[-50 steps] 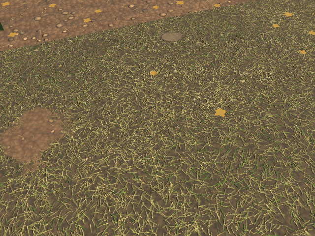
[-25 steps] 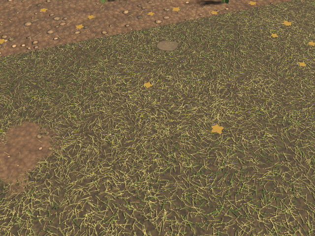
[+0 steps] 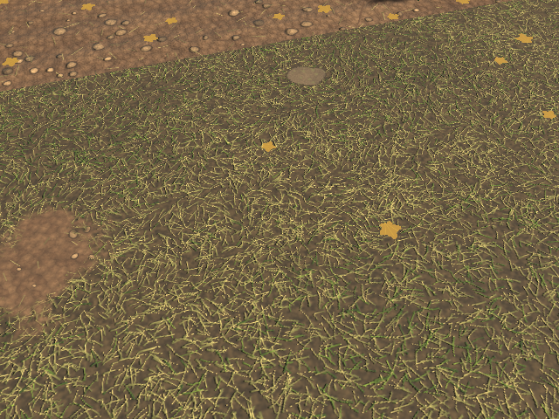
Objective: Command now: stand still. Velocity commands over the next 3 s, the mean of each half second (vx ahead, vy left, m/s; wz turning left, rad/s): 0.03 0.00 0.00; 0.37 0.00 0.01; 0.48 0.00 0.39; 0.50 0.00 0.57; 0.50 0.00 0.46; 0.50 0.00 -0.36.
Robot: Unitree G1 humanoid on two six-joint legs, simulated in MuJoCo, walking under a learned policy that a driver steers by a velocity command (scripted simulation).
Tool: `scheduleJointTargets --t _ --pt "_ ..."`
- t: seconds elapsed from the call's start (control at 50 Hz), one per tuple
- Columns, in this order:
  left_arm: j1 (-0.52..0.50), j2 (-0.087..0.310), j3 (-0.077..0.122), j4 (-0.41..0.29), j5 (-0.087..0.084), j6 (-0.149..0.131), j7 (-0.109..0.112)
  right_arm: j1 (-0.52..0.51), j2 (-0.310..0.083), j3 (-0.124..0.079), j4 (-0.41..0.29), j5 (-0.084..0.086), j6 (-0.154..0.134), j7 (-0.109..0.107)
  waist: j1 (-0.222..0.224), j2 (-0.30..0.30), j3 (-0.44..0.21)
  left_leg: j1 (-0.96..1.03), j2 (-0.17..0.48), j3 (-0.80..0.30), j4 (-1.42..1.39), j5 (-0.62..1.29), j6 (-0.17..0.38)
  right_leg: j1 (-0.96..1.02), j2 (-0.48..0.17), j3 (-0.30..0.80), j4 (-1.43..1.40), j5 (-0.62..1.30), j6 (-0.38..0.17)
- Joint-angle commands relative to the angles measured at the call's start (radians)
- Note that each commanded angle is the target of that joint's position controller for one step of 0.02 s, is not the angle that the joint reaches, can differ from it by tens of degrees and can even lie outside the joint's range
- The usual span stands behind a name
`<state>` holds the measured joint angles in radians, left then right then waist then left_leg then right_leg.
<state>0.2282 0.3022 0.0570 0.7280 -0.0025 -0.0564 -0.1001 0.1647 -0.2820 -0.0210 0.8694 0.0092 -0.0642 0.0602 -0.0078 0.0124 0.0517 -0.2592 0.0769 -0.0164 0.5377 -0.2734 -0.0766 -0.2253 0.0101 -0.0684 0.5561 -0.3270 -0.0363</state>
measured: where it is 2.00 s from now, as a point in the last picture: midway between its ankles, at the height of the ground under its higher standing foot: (245, 319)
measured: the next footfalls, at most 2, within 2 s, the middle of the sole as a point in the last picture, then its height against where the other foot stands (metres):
right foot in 1.14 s outside the picture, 0.16 m lower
left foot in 1.60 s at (215, 347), level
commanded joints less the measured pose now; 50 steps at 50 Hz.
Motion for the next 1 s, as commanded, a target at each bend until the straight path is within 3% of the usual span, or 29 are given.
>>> scheduleJointTargets --t 0.02,0.38,0.4,0.42,0.44,0.46,0.48,0.5,0.52,0.58,0.6,0.62,0.64,0.66,0.68,0.7,0.72,0.74,0.76,0.78,0.82,0.84,0.86,0.88,0.9,0.92,0.94,0.98,1.0 --pt "0.020 0.136 0.037 -0.068 0.001 -0.009 0.003 0.000 -0.113 -0.024 -0.053 -0.001 -0.008 -0.004 0.002 -0.016 -0.066 0.042 -0.044 0.045 -0.060 0.140 0.015 0.019 -0.044 0.043 -0.117 0.327 0.010" --pt "0.078 0.126 0.032 -0.088 0.008 0.008 0.012 -0.005 -0.108 -0.021 -0.063 -0.004 0.004 -0.007 0.004 -0.005 -0.041 0.082 -0.053 0.045 -0.116 0.139 0.025 0.028 -0.032 0.026 -0.161 0.262 0.011" --pt "0.109 0.141 0.039 -0.082 0.012 0.012 0.017 0.016 -0.121 -0.027 -0.056 -0.008 0.007 -0.009 0.009 -0.010 -0.033 0.074 -0.062 0.052 -0.116 0.039 0.034 0.030 -0.035 0.032 -0.184 0.130 -0.003" --pt "0.151 0.191 0.060 -0.076 0.029 0.017 0.031 0.026 -0.159 -0.044 -0.059 -0.024 0.008 -0.018 0.029 -0.035 0.000 0.027 -0.085 0.070 -0.084 -0.151 0.057 0.024 -0.051 0.062 -0.223 -0.132 -0.052" --pt "0.189 0.211 0.070 -0.070 0.046 0.016 0.048 0.035 -0.166 -0.053 -0.064 -0.041 0.003 -0.029 0.046 -0.078 0.046 -0.043 -0.099 0.083 -0.024 -0.284 0.081 0.014 -0.110 0.141 -0.283 -0.365 -0.115" --pt "0.235 0.212 0.071 -0.063 0.052 0.004 0.070 0.016 -0.148 -0.053 -0.074 -0.059 -0.009 -0.042 0.071 -0.132 0.081 -0.128 -0.111 0.104 0.086 -0.273 0.097 0.038 -0.212 0.261 -0.342 -0.474 -0.191" --pt "0.226 0.173 0.053 -0.071 0.051 -0.013 0.091 -0.005 -0.103 -0.044 -0.091 -0.076 -0.024 -0.055 0.078 -0.188 0.086 -0.151 -0.094 0.089 0.191 -0.197 0.114 0.050 -0.314 0.372 -0.383 -0.463 -0.241" --pt "0.196 0.107 0.023 -0.089 0.047 -0.029 0.104 -0.037 -0.076 -0.038 -0.116 -0.081 -0.039 -0.067 0.072 -0.180 0.077 -0.149 -0.062 0.034 0.252 -0.194 0.136 0.042 -0.358 0.414 -0.401 -0.388 -0.251" --pt "0.152 0.068 0.005 -0.085 0.036 -0.044 0.112 -0.060 -0.044 -0.030 -0.146 -0.073 -0.047 -0.079 0.042 -0.151 0.080 -0.140 -0.043 0.003 0.178 -0.224 0.157 0.054 -0.376 0.423 -0.418 -0.314 -0.252" --pt "0.038 0.159 0.021 -0.092 0.029 -0.015 0.115 0.087 -0.021 -0.023 -0.104 -0.062 -0.066 -0.062 -0.040 -0.063 0.041 0.165 -0.117 0.127 -0.071 -0.018 0.160 -0.031 -0.238 0.211 -0.299 -0.247 -0.209" --pt "0.035 0.185 0.028 -0.106 0.065 -0.002 0.109 0.202 -0.005 -0.019 -0.069 -0.077 -0.079 -0.048 -0.067 -0.007 0.015 0.301 -0.163 0.176 -0.011 0.051 0.137 -0.116 -0.163 0.130 -0.144 -0.210 -0.207" --pt "0.036 0.145 0.019 -0.100 0.094 -0.001 0.093 0.344 -0.036 -0.031 -0.041 -0.089 -0.090 -0.050 -0.125 0.047 -0.018 0.421 -0.119 0.103 -0.073 0.019 0.146 -0.218 -0.099 0.076 0.092 -0.156 -0.185" --pt "0.050 -0.003 -0.020 -0.102 0.097 -0.012 0.068 0.499 -0.180 -0.060 -0.020 -0.114 -0.097 -0.079 -0.152 0.183 -0.110 0.590 0.173 -0.322 -0.183 0.347 0.288 -0.395 -0.002 0.061 0.518 -0.271 -0.085" --pt "-0.004 -0.044 -0.031 -0.154 0.063 -0.055 0.043 0.533 -0.222 -0.068 -0.051 -0.101 -0.106 -0.061 -0.177 0.126 0.007 0.565 0.341 -0.652 -0.282 0.348 0.492 -0.686 0.065 0.249 0.656 -0.317 -0.059" --pt "-0.015 0.009 -0.018 -0.133 0.045 -0.072 0.053 0.400 -0.170 -0.058 -0.045 -0.091 -0.100 -0.040 -0.098 0.048 0.124 0.500 0.396 -0.580 -0.312 0.198 0.507 -0.824 -0.012 0.304 0.758 -0.203 -0.038" --pt "0.002 0.074 0.001 -0.097 0.052 -0.074 0.070 0.326 -0.093 -0.041 -0.059 -0.079 -0.083 -0.030 -0.078 -0.017 0.083 0.453 0.319 -0.447 -0.299 0.080 0.462 -0.777 -0.046 0.247 0.798 -0.127 -0.020" --pt "0.029 0.089 0.010 -0.074 0.065 -0.066 0.075 0.284 -0.045 -0.021 -0.074 -0.082 -0.069 -0.027 -0.039 -0.025 0.053 0.385 0.257 -0.331 -0.311 0.099 0.426 -0.710 -0.068 0.211 0.758 -0.051 -0.016" --pt "0.028 0.049 -0.007 -0.065 0.089 -0.053 0.071 0.259 -0.009 -0.002 -0.081 -0.086 -0.065 -0.034 -0.010 0.004 0.069 0.292 0.186 -0.235 -0.313 0.156 0.369 -0.642 -0.099 0.191 0.672 0.042 -0.020" --pt "0.009 0.009 -0.021 -0.057 0.100 -0.037 0.061 0.244 0.017 0.009 -0.093 -0.094 -0.051 -0.048 -0.014 -0.005 0.062 0.218 0.125 -0.162 -0.324 0.091 0.326 -0.576 -0.106 0.164 0.600 0.136 -0.016" --pt "-0.014 -0.011 -0.028 -0.058 0.089 -0.029 0.048 0.275 0.016 0.011 -0.088 -0.090 -0.049 -0.058 -0.028 0.031 0.060 0.178 0.106 -0.143 -0.343 0.093 0.327 -0.547 -0.094 0.127 0.545 0.205 -0.005" --pt "-0.020 -0.050 -0.054 -0.053 0.093 -0.027 0.023 0.333 0.000 0.013 -0.058 -0.122 -0.049 -0.064 -0.041 0.028 0.061 0.116 0.085 -0.097 -0.296 0.136 0.336 -0.524 -0.096 0.103 0.496 0.387 0.003" --pt "-0.055 -0.042 -0.059 -0.065 0.086 -0.027 0.024 0.383 0.019 0.023 -0.017 -0.140 -0.057 -0.068 -0.052 0.002 0.067 0.205 0.117 -0.132 -0.246 0.164 0.344 -0.648 -0.136 0.186 0.391 0.541 0.022" --pt "-0.068 -0.029 -0.057 -0.060 0.093 -0.030 0.032 0.425 0.004 0.023 -0.016 -0.118 -0.066 -0.072 -0.074 0.034 0.040 0.279 0.083 -0.107 -0.212 0.153 0.338 -0.688 -0.122 0.160 0.284 0.647 0.038" --pt "-0.107 -0.039 -0.064 -0.062 0.093 -0.028 0.033 0.482 0.019 0.031 0.014 -0.114 -0.066 -0.068 -0.098 0.041 0.053 0.272 0.088 -0.116 -0.183 0.165 0.348 -0.705 -0.128 0.146 0.256 0.702 0.045" --pt "-0.128 -0.041 -0.068 -0.059 0.087 -0.028 0.038 0.470 0.026 0.037 0.018 -0.105 -0.064 -0.061 -0.095 -0.007 0.053 0.155 0.039 -0.063 -0.148 0.102 0.321 -0.591 -0.126 0.119 0.104 0.827 0.034" --pt "-0.167 -0.067 -0.077 -0.072 0.094 -0.016 0.038 0.490 0.021 0.045 0.029 -0.110 -0.053 -0.043 -0.101 0.028 0.062 -0.008 0.019 -0.045 -0.172 0.040 0.318 -0.412 -0.102 0.055 0.094 0.853 0.021" --pt "-0.176 -0.059 -0.081 -0.077 0.096 -0.009 0.032 0.463 0.022 0.048 0.026 -0.114 -0.049 -0.025 -0.085 0.038 0.095 -0.130 0.032 -0.060 -0.158 -0.011 0.320 -0.306 -0.099 0.052 0.106 0.857 0.011" --pt "-0.197 -0.012 -0.072 -0.084 0.090 0.001 0.036 0.433 0.003 0.050 0.039 -0.108 -0.055 -0.004 -0.058 0.012 0.120 -0.131 0.067 -0.106 -0.113 -0.021 0.321 -0.264 -0.106 0.087 0.101 0.774 0.006" --pt "-0.228 0.002 -0.072 -0.092 0.088 0.004 0.042 0.452 -0.014 0.045 0.055 -0.100 -0.059 -0.003 -0.071 -0.004 0.131 -0.059 0.069 -0.125 -0.081 -0.019 0.316 -0.283 -0.107 0.087 0.049 0.710 0.010"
